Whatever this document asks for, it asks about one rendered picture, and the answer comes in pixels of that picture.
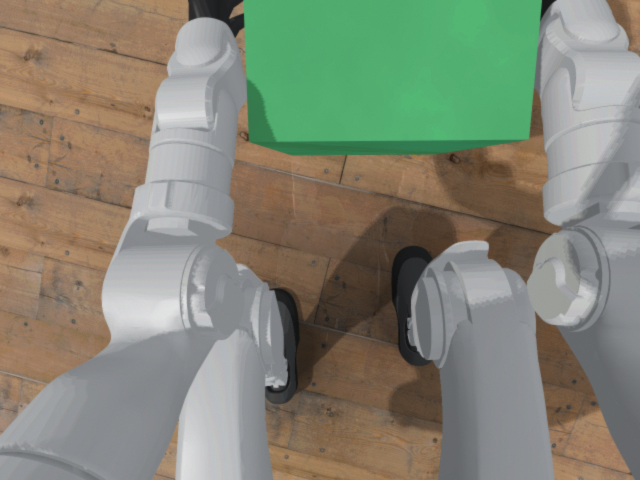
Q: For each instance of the left robot hand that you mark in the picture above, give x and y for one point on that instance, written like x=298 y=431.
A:
x=217 y=9

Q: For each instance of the robot right forearm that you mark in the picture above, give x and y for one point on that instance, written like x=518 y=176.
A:
x=589 y=87

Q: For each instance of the carton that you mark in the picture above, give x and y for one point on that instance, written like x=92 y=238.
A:
x=389 y=77

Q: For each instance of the left robot thigh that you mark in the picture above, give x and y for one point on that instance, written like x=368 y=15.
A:
x=222 y=426

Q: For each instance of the left robot upper arm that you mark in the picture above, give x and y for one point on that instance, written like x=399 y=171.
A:
x=113 y=417

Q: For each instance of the right robot upper arm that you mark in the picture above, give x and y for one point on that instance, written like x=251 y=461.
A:
x=586 y=281

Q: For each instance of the robot left forearm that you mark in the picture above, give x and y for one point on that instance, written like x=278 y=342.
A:
x=185 y=197

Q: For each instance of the right robot shin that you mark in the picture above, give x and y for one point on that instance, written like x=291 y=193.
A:
x=473 y=250

